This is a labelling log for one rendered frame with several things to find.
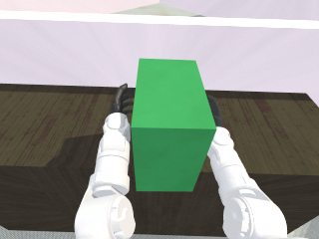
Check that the right robot forearm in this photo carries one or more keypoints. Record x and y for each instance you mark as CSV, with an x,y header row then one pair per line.
x,y
228,170

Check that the right robot upper arm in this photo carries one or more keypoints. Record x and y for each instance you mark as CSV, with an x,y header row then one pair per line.
x,y
251,218

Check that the carton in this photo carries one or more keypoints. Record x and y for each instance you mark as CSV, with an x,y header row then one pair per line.
x,y
172,125

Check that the robot left hand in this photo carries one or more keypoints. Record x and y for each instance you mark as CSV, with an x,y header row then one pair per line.
x,y
118,104

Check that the left robot upper arm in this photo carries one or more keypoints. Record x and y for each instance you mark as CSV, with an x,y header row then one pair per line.
x,y
107,217

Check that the pedestal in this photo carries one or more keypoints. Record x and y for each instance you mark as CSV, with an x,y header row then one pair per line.
x,y
50,137

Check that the left robot forearm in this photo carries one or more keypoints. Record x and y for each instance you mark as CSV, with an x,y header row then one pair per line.
x,y
113,158

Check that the robot right hand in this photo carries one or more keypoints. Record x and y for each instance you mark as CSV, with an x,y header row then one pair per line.
x,y
216,111

